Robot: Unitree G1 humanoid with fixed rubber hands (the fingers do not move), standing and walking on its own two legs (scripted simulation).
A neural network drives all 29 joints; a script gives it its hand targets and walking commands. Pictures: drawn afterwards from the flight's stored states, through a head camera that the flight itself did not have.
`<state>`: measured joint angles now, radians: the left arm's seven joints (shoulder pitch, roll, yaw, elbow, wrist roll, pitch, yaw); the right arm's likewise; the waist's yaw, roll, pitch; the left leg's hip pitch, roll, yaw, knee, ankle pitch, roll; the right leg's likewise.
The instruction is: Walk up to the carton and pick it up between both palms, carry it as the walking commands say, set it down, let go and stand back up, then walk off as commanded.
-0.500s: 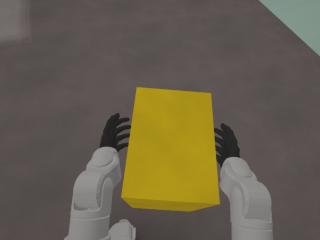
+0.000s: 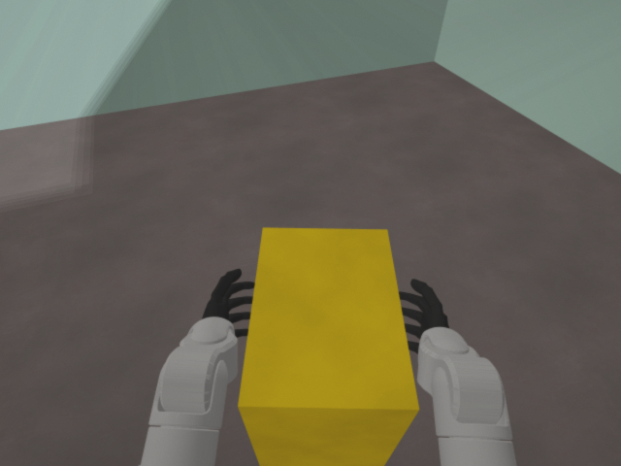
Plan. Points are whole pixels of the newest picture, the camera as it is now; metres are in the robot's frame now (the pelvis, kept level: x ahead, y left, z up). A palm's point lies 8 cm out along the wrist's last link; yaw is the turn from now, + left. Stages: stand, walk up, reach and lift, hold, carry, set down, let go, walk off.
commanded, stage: carry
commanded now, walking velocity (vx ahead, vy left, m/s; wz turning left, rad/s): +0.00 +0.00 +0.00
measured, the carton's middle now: (322, 355) +0.28 -0.01 -0.03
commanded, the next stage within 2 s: hold in 1.46 s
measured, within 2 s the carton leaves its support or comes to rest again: neither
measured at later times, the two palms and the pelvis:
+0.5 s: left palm (198, 372) +0.22 +0.14 +0.05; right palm (425, 380) +0.21 -0.12 +0.05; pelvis -0.05 +0.01 +0.00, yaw +0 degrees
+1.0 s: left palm (211, 350) +0.24 +0.13 +0.06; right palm (430, 357) +0.24 -0.13 +0.06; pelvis -0.03 +0.01 +0.00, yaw +0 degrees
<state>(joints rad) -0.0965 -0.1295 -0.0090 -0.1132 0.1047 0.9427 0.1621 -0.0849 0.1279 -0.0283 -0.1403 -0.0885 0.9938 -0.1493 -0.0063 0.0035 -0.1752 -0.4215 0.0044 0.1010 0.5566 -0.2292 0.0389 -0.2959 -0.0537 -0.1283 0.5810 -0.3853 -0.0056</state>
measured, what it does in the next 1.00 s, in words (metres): stands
